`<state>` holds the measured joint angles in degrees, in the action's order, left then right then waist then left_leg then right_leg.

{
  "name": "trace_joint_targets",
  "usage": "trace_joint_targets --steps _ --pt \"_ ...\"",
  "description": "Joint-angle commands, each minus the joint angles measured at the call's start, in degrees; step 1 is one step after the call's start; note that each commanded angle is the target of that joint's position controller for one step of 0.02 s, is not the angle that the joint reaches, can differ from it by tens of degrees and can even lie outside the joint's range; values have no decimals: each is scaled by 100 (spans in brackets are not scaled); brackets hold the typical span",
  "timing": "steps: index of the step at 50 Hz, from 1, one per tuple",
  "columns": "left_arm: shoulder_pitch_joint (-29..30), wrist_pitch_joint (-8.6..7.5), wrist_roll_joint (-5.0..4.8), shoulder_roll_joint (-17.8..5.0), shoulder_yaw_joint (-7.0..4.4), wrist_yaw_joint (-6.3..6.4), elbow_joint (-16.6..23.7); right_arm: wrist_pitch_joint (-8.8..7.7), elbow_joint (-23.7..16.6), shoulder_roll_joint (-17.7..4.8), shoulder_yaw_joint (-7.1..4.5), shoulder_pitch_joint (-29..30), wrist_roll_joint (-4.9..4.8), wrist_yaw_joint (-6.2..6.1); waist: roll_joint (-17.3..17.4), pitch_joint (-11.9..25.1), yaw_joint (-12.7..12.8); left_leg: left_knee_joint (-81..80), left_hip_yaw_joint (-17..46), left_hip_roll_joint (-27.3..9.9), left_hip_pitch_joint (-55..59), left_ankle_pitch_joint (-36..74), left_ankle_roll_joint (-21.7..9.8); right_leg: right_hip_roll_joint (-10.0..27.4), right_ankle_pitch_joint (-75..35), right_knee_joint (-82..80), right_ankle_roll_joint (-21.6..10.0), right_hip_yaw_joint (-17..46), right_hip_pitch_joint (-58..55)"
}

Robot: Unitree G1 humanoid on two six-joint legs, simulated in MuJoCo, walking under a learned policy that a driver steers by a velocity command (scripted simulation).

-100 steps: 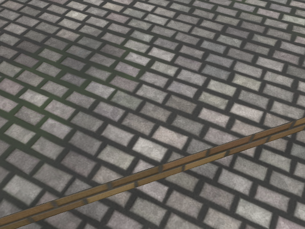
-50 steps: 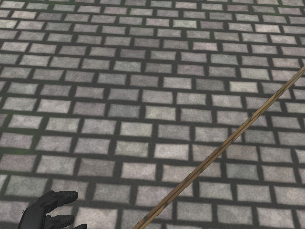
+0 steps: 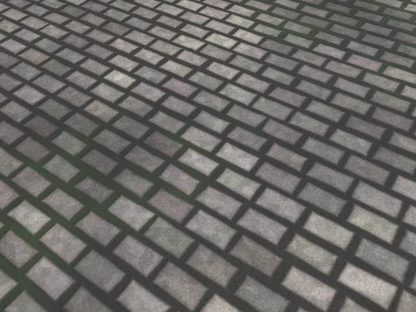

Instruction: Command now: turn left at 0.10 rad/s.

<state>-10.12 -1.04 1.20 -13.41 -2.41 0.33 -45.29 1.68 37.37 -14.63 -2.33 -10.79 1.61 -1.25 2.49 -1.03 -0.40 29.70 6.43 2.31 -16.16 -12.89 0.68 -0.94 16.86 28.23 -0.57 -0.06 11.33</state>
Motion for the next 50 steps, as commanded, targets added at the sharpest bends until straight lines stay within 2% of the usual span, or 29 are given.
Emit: trace_joint_targets --steps 1,3,6,10,17,27,39,50 --pt "252 -151 4 -668 -86 -1 350 -44 -386 -485 -174 128 -12 -5 -931 106 -39 -211 211 -271 500 270 -23 798 -139 -937 -267 823 459" --pt "198 -149 -8 -650 -58 13 339 -91 -306 -485 -193 63 -30 13 -635 -48 1 -270 236 -279 376 331 -100 644 44 -826 -183 669 436" --pt "102 -154 -48 -663 -45 34 295 -170 -204 -446 -204 -21 -21 12 -284 73 59 -333 306 -326 393 675 -62 549 -331 -615 -193 553 228" --pt "53 -139 -64 -581 -12 11 200 -204 -113 -402 -205 -139 -44 -10 -112 182 83 -319 325 -346 485 900 -38 460 -613 -481 -191 457 103" --pt "5 -141 -89 -523 17 -46 -78 -181 25 -385 -215 -309 -59 -84 -166 173 68 -290 329 -376 683 1174 -42 379 -930 -457 -160 383 103" --pt "-103 -139 -103 -578 29 -44 -586 -137 340 -351 -231 -374 -84 -150 -254 80 91 -359 259 -373 839 1287 5 355 -1226 -579 -159 402 38" --pt "-235 -107 -101 -646 58 -19 -1096 -117 977 -373 -234 -387 -113 -203 -254 -42 132 -551 159 -376 852 1120 106 358 -1362 -798 -214 471 -76" --pt "-445 -54 -101 -663 85 20 -1319 -137 1593 -399 -184 -440 -137 -240 -273 -116 145 -694 85 -396 739 918 168 357 -1396 -950 -252 523 -145"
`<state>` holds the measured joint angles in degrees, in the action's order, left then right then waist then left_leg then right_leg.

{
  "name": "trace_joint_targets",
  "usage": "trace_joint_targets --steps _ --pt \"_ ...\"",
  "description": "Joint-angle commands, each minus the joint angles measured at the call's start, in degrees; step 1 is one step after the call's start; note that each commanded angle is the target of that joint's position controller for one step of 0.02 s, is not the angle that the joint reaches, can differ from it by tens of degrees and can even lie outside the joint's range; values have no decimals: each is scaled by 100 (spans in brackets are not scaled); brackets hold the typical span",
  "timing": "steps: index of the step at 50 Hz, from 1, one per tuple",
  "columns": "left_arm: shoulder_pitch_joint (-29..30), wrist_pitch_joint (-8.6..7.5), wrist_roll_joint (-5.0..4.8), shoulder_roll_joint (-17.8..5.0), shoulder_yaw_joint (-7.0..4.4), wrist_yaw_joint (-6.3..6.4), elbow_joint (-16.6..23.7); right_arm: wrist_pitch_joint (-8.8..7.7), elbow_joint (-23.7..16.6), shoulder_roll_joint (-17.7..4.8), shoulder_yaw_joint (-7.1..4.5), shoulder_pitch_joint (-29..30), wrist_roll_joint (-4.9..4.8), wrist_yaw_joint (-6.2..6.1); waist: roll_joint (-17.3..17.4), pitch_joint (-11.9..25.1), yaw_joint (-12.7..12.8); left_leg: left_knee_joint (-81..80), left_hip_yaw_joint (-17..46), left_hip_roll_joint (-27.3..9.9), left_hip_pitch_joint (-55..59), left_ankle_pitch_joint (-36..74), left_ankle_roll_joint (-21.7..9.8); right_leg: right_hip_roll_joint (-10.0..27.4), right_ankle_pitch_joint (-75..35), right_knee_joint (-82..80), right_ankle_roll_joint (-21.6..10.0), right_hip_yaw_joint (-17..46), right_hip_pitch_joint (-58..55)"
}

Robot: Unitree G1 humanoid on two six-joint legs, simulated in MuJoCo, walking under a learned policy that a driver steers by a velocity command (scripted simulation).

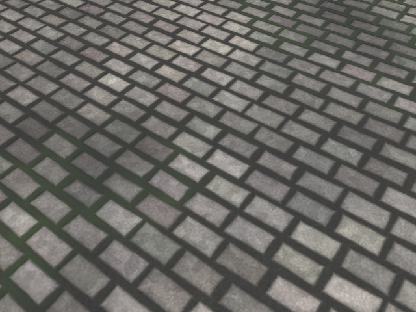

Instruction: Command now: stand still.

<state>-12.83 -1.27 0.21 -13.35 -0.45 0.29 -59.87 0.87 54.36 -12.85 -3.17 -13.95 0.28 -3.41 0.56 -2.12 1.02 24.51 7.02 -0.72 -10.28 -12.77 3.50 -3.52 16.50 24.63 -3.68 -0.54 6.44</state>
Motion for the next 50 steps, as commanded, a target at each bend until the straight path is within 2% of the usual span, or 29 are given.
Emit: trace_joint_targets --steps 1,14,15,17,19,20,21,22,25,26,28,30,32,33,34,35,36,37,38,39,40,41,42,43,44,47,48,49,50 --pt "-198 -27 -2 -669 -109 28 129 -59 -56 -579 -95 -127 -5 -26 -82 -11 4 -184 21 -95 140 894 -112 613 -1363 -599 58 572 339" --pt "-539 21 -13 -639 -100 64 86 -99 470 -571 -16 -208 -23 -36 -73 -56 -4 -265 -41 -124 23 795 -89 585 -1421 -668 54 578 296" --pt "-623 27 -2 -590 -84 78 52 -91 536 -493 9 -284 -15 -42 -102 67 -7 -260 -116 -70 85 524 -87 571 -856 -787 37 595 263" --pt "-639 41 -34 -696 -116 129 73 -83 516 -429 36 -131 -21 -67 -269 -107 53 118 -387 147 -149 -293 -102 629 1162 -1138 -157 858 458" --pt "-760 24 -83 -1025 -225 187 133 -166 336 -508 37 171 -53 -56 -757 -458 180 1058 -657 236 -1028 -1072 -171 1292 2748 -1670 -680 1817 490" --pt "-909 -10 -90 -1180 -297 209 140 -259 231 -547 45 359 -78 -21 -882 -663 282 1728 -634 39 -1463 -1187 -216 1785 2910 -1924 -990 2411 519" --pt "-1098 -65 -54 -1223 -337 229 123 -353 146 -571 33 520 -131 28 -872 -851 360 2552 -508 -163 -2141 -1502 -253 2171 2657 -2110 -1272 2876 296" --pt "-1099 -145 -29 -1158 -343 232 156 -439 87 -674 -27 647 -199 71 -657 -1001 320 3134 -377 -362 -2928 -1598 -305 2352 2165 -2110 -1391 3034 -156" --pt "-1323 -217 -120 -783 -279 187 171 -623 177 -528 -54 447 -240 244 -232 -702 202 3483 -456 -615 -3667 -1138 -412 2088 965 -1915 -1169 2310 -1090" --pt "-1303 -196 -118 -743 -268 178 214 -677 123 -456 -34 610 -226 285 -252 -609 217 3111 -580 -611 -3481 -952 -392 1899 496 -1900 -1044 1930 -1059" --pt "-1274 -70 -92 -775 -259 165 295 -664 232 -133 84 402 -202 377 -614 -329 89 2747 -1046 -364 -2250 -1014 -301 1517 -55 -1717 -978 1174 -284" --pt "-1149 -31 -106 -936 -273 157 444 -622 188 -191 109 408 -194 395 -691 -384 -47 1982 -1204 -146 -1118 -723 -274 1411 -576 -1485 -951 918 622" --pt "-708 -14 -153 -1113 -272 161 636 -597 481 -516 -70 -784 -146 367 -859 123 -842 1199 -1304 155 302 197 -477 1425 -2713 -460 -781 856 920" --pt "-541 -23 -196 -1094 -263 146 727 -592 631 -706 -192 -1302 -95 360 -609 323 -1149 526 -1416 318 816 473 -557 1114 -3529 565 -535 523 915" --pt "-361 -62 -182 -932 -218 124 860 -577 810 -950 -286 -1909 -38 350 -10 455 -1339 -101 -814 7 1568 530 -729 713 -3271 2107 -193 227 1543" --pt "-564 -153 88 -159 -2 57 929 -497 840 -1207 -225 -2110 -45 308 1759 652 -987 -447 1182 -1495 1955 1504 -1048 172 952 4439 175 -53 2660" --pt "-1496 -297 -281 23 -23 48 767 -574 834 -1312 -204 -2257 84 359 1644 1076 -676 -1397 3741 -2386 2095 -51 -2082 -311 1291 5825 139 989 3366" --pt "-1289 -382 -446 -258 -93 11 808 -603 833 -1104 -148 -1791 -34 398 874 145 -490 -1710 3720 -2511 1687 -2024 -2268 77 1052 6588 89 878 4351" --pt "-637 -429 -460 -420 -128 -39 1003 -573 796 -618 -10 -1402 -48 416 499 -542 -472 -1672 2828 -2212 1261 -2603 -2045 342 641 7038 -31 718 4989" --pt "-438 -413 -388 -260 -98 -42 1017 -535 755 -389 104 -1182 44 468 240 -631 -362 -1568 2219 -1909 955 -2356 -1790 532 315 7474 -69 530 5232" --pt "-387 -379 -297 -133 -60 -55 1068 -491 777 -273 173 -1156 128 500 246 -661 -267 -1459 1713 -1673 665 -1793 -1649 621 130 7930 -82 439 5442" --pt "-424 -322 -267 24 -14 -137 1087 -425 850 -49 254 -1261 143 518 274 -617 -152 -1363 1254 -1467 405 -1404 -1511 712 32 8403 -110 375 5620" --pt "-435 -266 -282 189 50 -201 1143 -372 905 70 319 -1370 129 502 324 -604 -83 -1307 901 -1343 130 -1105 -1459 743 65 8765 -111 331 5835" --pt "-320 -197 -315 421 139 -213 1226 -326 957 81 362 -1537 141 481 473 -622 -101 -1309 715 -1336 -92 -823 -1508 698 284 9518 -50 215 6203" --pt "-242 -143 -301 539 203 -198 1343 -292 997 113 404 -1700 166 457 433 -628 -122 -1349 653 -1394 -278 -603 -1597 637 373 10203 3 245 6567" --pt "446 -147 -237 652 406 -111 1976 -279 954 170 520 -1767 161 358 364 -867 -71 -1362 292 -1302 -497 -290 -1436 622 266 10379 108 452 7510" --pt "845 -213 -167 642 500 -114 2292 -288 885 93 523 -1659 108 316 269 -895 -30 -1445 -85 -985 -822 -470 -1284 703 -21 9260 169 192 7303" --pt "1315 -293 -128 536 547 -149 2618 -293 883 146 586 -1665 -3 243 272 -878 -32 -1598 -288 -767 -1233 -316 -1173 881 -404 8092 199 -122 6855" --pt "1656 -334 -64 333 566 -173 2763 -342 844 77 580 -1933 -37 160 153 -552 -220 -2105 -325 -759 -1688 262 -1346 834 -770 7094 333 -960 5823"
Over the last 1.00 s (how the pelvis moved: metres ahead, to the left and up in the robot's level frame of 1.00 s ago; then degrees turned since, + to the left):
0.01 -0.04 0.00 0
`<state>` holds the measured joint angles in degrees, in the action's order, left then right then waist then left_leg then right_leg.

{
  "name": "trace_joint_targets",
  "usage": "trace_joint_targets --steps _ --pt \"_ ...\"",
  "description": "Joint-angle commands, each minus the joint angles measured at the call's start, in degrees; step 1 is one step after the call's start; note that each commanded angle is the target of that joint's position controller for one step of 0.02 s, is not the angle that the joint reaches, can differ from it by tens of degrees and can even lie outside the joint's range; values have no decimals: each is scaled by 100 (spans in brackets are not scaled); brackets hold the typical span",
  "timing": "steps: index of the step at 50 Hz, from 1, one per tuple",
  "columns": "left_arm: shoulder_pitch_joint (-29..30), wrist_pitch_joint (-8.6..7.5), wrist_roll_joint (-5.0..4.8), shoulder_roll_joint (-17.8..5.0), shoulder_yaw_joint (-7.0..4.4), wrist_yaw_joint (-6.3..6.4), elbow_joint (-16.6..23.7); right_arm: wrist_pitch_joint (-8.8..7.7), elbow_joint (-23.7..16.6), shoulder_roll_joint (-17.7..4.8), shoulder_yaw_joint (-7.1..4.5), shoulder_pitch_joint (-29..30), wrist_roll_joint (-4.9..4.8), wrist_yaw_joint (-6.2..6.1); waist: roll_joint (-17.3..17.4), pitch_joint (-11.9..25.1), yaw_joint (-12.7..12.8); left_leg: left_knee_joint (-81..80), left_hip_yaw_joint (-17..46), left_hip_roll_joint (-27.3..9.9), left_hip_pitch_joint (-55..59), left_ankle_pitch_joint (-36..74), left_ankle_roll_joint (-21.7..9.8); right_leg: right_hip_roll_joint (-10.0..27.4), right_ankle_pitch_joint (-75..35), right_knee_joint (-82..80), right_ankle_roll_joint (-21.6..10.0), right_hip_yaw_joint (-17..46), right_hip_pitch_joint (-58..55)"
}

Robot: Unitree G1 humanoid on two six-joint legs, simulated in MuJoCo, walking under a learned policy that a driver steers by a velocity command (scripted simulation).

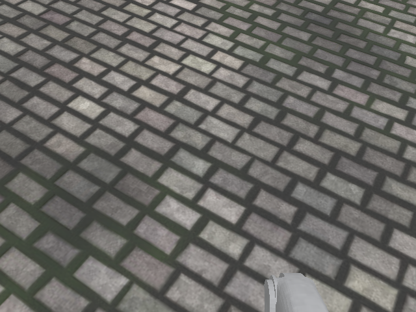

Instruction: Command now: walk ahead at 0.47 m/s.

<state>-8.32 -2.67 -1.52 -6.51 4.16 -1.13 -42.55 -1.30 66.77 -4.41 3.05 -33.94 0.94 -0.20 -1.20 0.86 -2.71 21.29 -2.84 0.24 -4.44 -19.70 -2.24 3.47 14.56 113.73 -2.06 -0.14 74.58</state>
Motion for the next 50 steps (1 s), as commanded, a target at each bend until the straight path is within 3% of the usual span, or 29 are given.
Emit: trace_joint_targets --steps 1,2,3,5,6,7,8,9,10,11,12,14,15,16,18,20,24,30,33,35,36,37,38,39,40,41,42,46,50 --pt "1834 -228 194 -170 202 14 1361 -167 -274 -973 -107 -348 -214 -257 428 -507 -44 -2490 896 -1179 -2233 1473 -864 309 -529 -2674 119 -1075 -2101" --pt "1741 -241 134 -234 152 30 1295 -203 -257 -1062 -107 -327 -301 -266 419 -205 47 -2493 596 -1133 -1563 2837 -792 162 -370 -3330 -23 -1315 -2799" --pt "1413 -268 26 -295 138 23 1301 -266 -277 -1440 -171 -229 -271 -260 999 -67 323 -2218 464 -1240 -1121 4883 -829 -44 22 -3967 -174 -1433 -3483" --pt "687 -285 -45 -769 -122 -88 1148 -98 -258 -1693 -214 -519 -87 -262 1841 623 835 -732 339 -1390 1000 9598 -725 -672 1003 -4661 -471 -1557 -3767" --pt "-9 -251 -61 -1012 -254 -164 1009 8 -286 -1840 -272 -296 -3 -278 2197 927 1262 134 361 -1544 1658 10535 -667 -777 987 -5472 -632 -1178 -4177" --pt "-842 -222 7 -1386 -414 -238 745 11 -445 -1902 -333 73 40 -317 2114 1449 1661 1306 419 -1539 1320 10621 -642 -457 690 -5850 -923 -55 -5291" --pt "-1638 -204 244 -1918 -615 -288 260 -164 -703 -1252 -252 -204 75 -228 -14 2355 1463 3214 534 -648 -776 8202 -557 718 1291 -7092 -1689 2630 -7355" --pt "-2314 -87 315 -2134 -690 -167 -215 -390 -707 -774 -217 -22 159 29 -1798 2667 1422 5432 1341 721 -2196 1022 -392 1602 1585 -9697 -2194 5671 -8293" --pt "-1977 -90 309 -1479 -556 -2 -408 -554 -818 -852 -364 257 4 303 -1211 1880 1185 7896 2199 851 -3282 395 -386 1936 1662 -10016 -2011 6008 -7633" --pt "-1510 -145 142 -993 -410 -21 -583 -557 -1383 -700 -330 1318 -135 380 -567 565 916 8646 1775 587 -4269 231 -578 1856 1609 -9712 -1604 4891 -6701" --pt "-1285 -214 221 -477 -280 -112 -846 -533 -1962 -653 -269 2160 -178 337 35 -138 702 8862 1405 267 -4598 376 -820 1566 1149 -9410 -1235 3427 -5760" --pt "-829 -284 379 68 -196 -270 -1169 -376 -2078 -448 -156 1696 -222 260 373 -218 -51 8538 1534 -11 -4297 1169 -1068 854 63 -9267 -601 1383 -4990" --pt "-682 -291 312 65 -231 -269 -1209 -305 -2050 -341 -77 1453 -243 258 257 -239 -236 8224 1589 -3 -4240 1317 -1029 620 -278 -9324 -535 788 -4873" --pt "-542 -328 249 -185 -293 -265 -1195 -220 -1990 -503 -84 1231 -303 187 207 -357 -375 7225 1442 -59 -4258 1297 -877 454 -336 -9575 -555 270 -4852" --pt "-553 -477 283 -421 -283 -260 -1242 -168 -2126 -848 -151 1660 -186 115 -8 -361 -325 6088 990 -101 -3927 1831 -670 284 -1117 -10157 -587 -254 -4600" --pt "-984 -521 221 -727 -330 -99 -1421 -214 -2323 -1071 -208 2157 -41 115 -340 -309 -135 4990 510 -252 -3814 2334 -365 218 -1465 -10522 -721 -313 -4931" --pt "-1745 -511 121 -1181 -460 133 -1572 -308 -2517 -1057 -230 3213 -174 147 -228 -213 464 3000 267 -592 -4127 2686 -6 693 -1602 -10798 -806 194 -6583" --pt "-2088 -289 76 -1354 -593 119 -1609 -378 -2820 -1088 -287 4217 -258 307 -305 -665 838 1223 153 -501 -4218 1978 6 1237 -1328 -10681 -879 314 -8110" --pt "-2026 -209 74 -1501 -686 115 -1582 -454 -2796 -1245 -352 4058 -237 379 -450 -599 651 665 -10 -265 -3355 1563 -214 1256 -2749 -10169 -752 151 -8300" --pt "-1867 -146 79 -1610 -740 132 -1497 -478 -2486 -1634 -564 2946 -198 345 -570 108 53 399 -266 130 -1678 1572 -447 1011 -4589 -8906 -555 -87 -8186" --pt "-1740 -150 128 -1538 -706 136 -1376 -466 -2191 -1989 -728 1906 -200 274 -529 795 -375 732 18 -133 -14 1791 -664 797 -4338 -7788 -392 -235 -7318" --pt "-2007 -243 184 -1019 -546 87 -1112 -424 -2026 -2573 -882 902 -6 197 535 1899 -496 877 2188 -1646 2560 1588 -1434 109 -2305 -5551 -45 -402 -5087" --pt "-2245 -388 146 -646 -417 51 -1199 -381 -1952 -2403 -840 799 -52 173 1533 2620 -341 -162 4408 -2483 3257 1007 -2008 -666 1491 -3976 130 253 -3860" --pt "-1763 -507 -30 -1303 -609 13 -1076 -366 -2007 -1948 -709 1169 -80 150 1135 1893 -351 -334 3871 -2201 2567 911 -1651 -301 1420 -3340 -9 856 -3352" --pt "-1270 -568 -135 -1500 -667 14 -896 -376 -2123 -1699 -650 1636 -96 129 869 1155 -199 -389 2848 -1987 1660 1375 -1410 -15 954 -3350 -91 682 -3230" --pt "-1011 -556 -85 -1445 -678 54 -824 -416 -2133 -1535 -597 1977 -88 165 407 674 9 -622 2194 -1733 751 1992 -1269 193 514 -3704 -74 539 -3439" --pt "-978 -486 -27 -1403 -724 92 -792 -465 -2124 -1359 -550 2118 -64 188 397 441 202 -815 1706 -1479 242 2227 -1143 372 177 -4046 -70 522 -3686" --pt "-1021 -245 46 -1048 -708 117 -680 -546 -1879 -1485 -596 1942 -70 195 435 -39 508 -1263 1136 -1276 -434 2744 -1211 575 -105 -4521 26 372 -3646" --pt "-85 -228 139 -1046 -704 99 -320 -497 -1750 -1695 -656 1644 -61 82 330 -310 321 -1408 685 -1082 -560 2944 -1104 578 -1230 -6094 188 226 -3357"
Over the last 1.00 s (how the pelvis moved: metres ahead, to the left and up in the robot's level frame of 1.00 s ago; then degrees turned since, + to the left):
0.22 0.07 0.00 -1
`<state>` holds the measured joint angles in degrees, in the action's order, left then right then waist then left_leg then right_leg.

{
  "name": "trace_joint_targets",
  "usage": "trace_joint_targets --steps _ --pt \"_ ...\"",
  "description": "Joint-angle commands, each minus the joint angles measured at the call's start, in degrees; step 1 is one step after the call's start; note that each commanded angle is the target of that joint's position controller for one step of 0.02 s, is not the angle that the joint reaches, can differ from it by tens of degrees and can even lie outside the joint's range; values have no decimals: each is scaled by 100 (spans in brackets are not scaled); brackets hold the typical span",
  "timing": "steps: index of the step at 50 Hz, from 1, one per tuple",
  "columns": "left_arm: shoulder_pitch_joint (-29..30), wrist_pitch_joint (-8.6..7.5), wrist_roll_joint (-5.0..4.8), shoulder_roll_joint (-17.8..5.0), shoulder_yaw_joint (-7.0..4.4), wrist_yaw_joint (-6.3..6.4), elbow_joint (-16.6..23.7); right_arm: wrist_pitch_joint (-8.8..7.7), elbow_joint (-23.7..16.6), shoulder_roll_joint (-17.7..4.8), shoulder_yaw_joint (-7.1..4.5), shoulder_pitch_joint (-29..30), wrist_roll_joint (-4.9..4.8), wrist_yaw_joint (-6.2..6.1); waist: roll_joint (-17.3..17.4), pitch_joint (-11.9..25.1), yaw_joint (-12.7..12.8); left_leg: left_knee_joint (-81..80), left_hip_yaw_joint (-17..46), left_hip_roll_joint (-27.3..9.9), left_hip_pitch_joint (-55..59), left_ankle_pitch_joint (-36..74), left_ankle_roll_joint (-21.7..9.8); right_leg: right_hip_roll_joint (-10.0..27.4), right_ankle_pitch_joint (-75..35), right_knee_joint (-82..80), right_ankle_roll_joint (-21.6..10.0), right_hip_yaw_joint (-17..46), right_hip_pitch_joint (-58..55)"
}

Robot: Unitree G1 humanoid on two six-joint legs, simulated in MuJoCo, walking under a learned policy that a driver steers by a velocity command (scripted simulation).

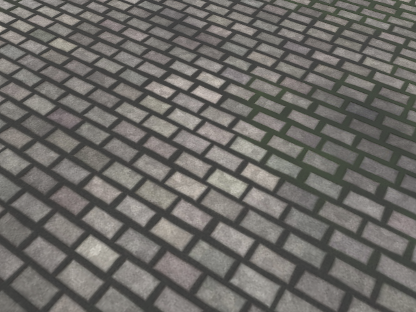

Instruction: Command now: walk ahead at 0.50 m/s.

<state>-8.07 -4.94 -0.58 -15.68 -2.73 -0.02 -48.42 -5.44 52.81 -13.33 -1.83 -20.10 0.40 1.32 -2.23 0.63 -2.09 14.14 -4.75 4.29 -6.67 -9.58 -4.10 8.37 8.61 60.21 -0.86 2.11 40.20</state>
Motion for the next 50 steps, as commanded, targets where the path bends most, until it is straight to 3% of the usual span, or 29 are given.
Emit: trace_joint_targets --steps 1,4,9,11,12,13,14,15,16,17,18,19,20,22,25,29,31,34,36,37,38,39,40,41,42,43,45,46,50 --pt "142 -20 34 -86 4 -34 334 -74 -333 -822 -171 187 -13 -96 449 -309 172 -714 755 -1408 -350 1919 -848 4 -951 -1250 57 -77 -71" --pt "807 -50 -15 -50 40 -88 522 -48 -184 -959 -215 -196 -98 -138 443 -369 -87 -740 697 -1472 49 1658 -764 -215 -1382 -2218 29 -249 -242" --pt "1272 -66 -84 -184 19 -277 814 85 0 -951 -291 -336 -87 -209 510 -431 -142 -303 475 -1946 1313 2050 -577 -338 -891 -2764 -318 -202 78" --pt "970 -51 -68 -347 -67 -326 818 130 -56 -1051 -339 -146 -64 -242 663 -139 87 255 249 -1940 1472 3482 -420 -636 -425 -2784 -524 -403 -592" --pt "471 -35 -51 -482 -163 -320 708 176 -92 -1096 -359 -27 -48 -261 737 179 371 933 84 -1836 1452 4312 -301 -861 -345 -2861 -647 -565 -1301" --pt "-406 -15 -43 -722 -319 -292 449 225 -169 -1035 -335 17 -19 -289 624 655 746 2066 -174 -1567 1094 4552 -125 -1081 -510 -3008 -798 -643 -2482" --pt "-1375 16 -3 -1178 -474 -218 288 214 -360 -953 -274 -47 75 -332 -24 1294 1008 3892 -329 -1262 -344 2869 93 -188 -826 -2916 -1163 721 -4263" --pt "-1599 -3 -49 -1551 -538 -242 235 43 -445 -145 -11 -746 138 -185 -1338 1955 522 5805 160 -79 -2882 -1790 447 1070 279 -3585 -2278 3777 -6289" --pt "-1699 14 -53 -1052 -423 -214 245 -162 -440 -614 -107 -286 -63 -109 -832 2026 826 6473 1060 -217 -3662 -2161 335 1033 1075 -4203 -2138 4340 -6440" --pt "-1267 4 -25 -853 -378 -169 361 -295 -673 -895 -173 332 -230 -76 -611 1166 816 6479 1074 -499 -4079 -1684 217 844 828 -4310 -1864 3571 -5739" --pt "-829 -6 -6 -746 -336 -154 500 -355 -771 -905 -168 653 -195 -117 69 734 627 6129 1025 -759 -3881 -1188 177 656 282 -4409 -1712 2963 -4830" --pt "-527 -13 29 -630 -300 -157 597 -351 -804 -912 -214 749 -69 -164 332 439 398 5677 1001 -926 -3509 -938 227 514 -402 -4517 -1654 2541 -3990" --pt "-379 -24 84 -528 -266 -153 664 -286 -849 -917 -252 687 -4 -188 263 392 190 5420 1051 -1047 -3081 -843 259 366 -802 -4640 -1624 2286 -3489" --pt "-369 -24 30 -542 -277 -130 708 -153 -906 -770 -259 581 27 -215 116 283 33 4884 993 -1099 -2831 -824 392 207 -1006 -4814 -1637 1940 -2975" --pt "-691 -21 -3 -811 -362 -15 680 -56 -1128 -651 -237 1114 78 -267 18 33 164 3878 839 -994 -2939 -7 622 0 -1209 -4947 -1570 1515 -2534" --pt "-1082 50 -74 -826 -381 69 625 -90 -1379 -479 -181 1969 23 -211 -176 -55 491 2267 807 -674 -2543 1314 670 -338 -674 -4795 -1224 1255 -2395" --pt "-1267 81 -92 -836 -389 76 592 -122 -1498 -506 -183 2280 -35 -169 -247 -55 618 1893 808 -541 -2340 1476 676 -291 -455 -4668 -1170 1423 -2498" --pt "-1436 222 -95 -800 -399 127 575 -188 -1660 -676 -248 2451 -7 -106 -334 8 607 1363 871 -292 -2217 1082 578 -269 -1313 -3872 -1001 1765 -3077" --pt "-1290 310 -85 -799 -416 189 701 -249 -1626 -794 -311 2169 0 -77 -488 202 421 1063 866 -181 -1794 861 439 -323 -1686 -3305 -832 2066 -3332" --pt "-1051 330 -96 -732 -396 204 827 -279 -1550 -853 -349 1780 30 -93 -501 379 150 671 800 -274 -1200 1334 304 -542 -1814 -2829 -637 1992 -3243" --pt "-881 300 -35 -479 -318 196 1025 -294 -1498 -1137 -421 1170 139 -133 -266 1009 -108 906 1251 -1006 118 2445 -41 -830 -1376 -1761 -381 1745 -2677" --pt "-1641 267 72 -89 -221 181 1045 -216 -1502 -1467 -475 648 220 -192 1104 1819 92 1528 2576 -2561 2054 4950 -789 -1486 1962 -56 -1 1075 -1181" --pt "-2239 245 -40 -487 -212 149 1097 -82 -1365 -1383 -488 337 50 -149 2244 2565 136 1412 4049 -3439 2743 4192 -1488 -1417 3435 1180 160 825 -241" --pt "-1998 317 -108 -932 -343 167 990 13 -1561 -968 -395 636 31 -169 1403 2079 46 1195 3650 -3065 2182 3240 -1307 -1053 2930 1749 340 892 54" --pt "-1387 419 -98 -1042 -389 188 1117 104 -1627 -723 -311 923 44 -209 956 1428 -24 1088 2822 -2705 1535 2899 -1046 -924 2510 1822 455 584 221" --pt "-1149 525 -66 -983 -413 206 1160 171 -1633 -650 -261 1175 66 -221 682 991 70 931 2315 -2406 819 2789 -951 -763 2258 1678 530 467 118" --pt "-1149 687 -79 -657 -381 214 1248 233 -1559 -768 -290 1480 122 -222 868 458 330 494 1606 -1998 -417 2361 -831 -588 1936 1106 509 221 -496" --pt "-1169 717 -86 -496 -348 218 1283 232 -1527 -833 -322 1550 143 -217 1007 381 368 331 1349 -1912 -648 2357 -868 -611 1800 837 509 78 -668" --pt "-841 733 -22 -417 -308 165 1467 276 -1437 -1037 -417 1654 55 -258 959 683 331 188 898 -2149 -510 2465 -1013 -452 1098 -276 444 -23 -1042"
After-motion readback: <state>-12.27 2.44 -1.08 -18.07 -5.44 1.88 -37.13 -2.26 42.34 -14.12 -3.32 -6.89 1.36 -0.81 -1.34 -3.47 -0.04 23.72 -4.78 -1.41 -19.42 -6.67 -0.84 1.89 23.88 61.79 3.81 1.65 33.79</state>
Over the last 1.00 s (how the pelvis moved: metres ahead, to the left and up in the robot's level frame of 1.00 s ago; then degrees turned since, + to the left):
0.56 0.06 0.15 1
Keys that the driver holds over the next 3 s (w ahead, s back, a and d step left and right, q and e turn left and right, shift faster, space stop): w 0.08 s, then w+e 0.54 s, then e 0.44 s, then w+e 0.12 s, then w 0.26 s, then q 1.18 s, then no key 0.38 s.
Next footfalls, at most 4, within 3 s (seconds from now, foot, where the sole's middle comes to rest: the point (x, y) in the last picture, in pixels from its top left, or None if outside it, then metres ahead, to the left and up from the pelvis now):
0.26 right None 0.34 -0.14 -0.78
0.76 left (206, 275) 0.63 0.00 -0.78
1.22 right None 0.48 -0.21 -0.78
1.68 left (264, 222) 0.83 -0.22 -0.78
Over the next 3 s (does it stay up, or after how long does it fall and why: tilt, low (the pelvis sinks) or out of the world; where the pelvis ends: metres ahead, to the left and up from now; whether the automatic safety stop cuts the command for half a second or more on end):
stays up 0.70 -0.25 -0.01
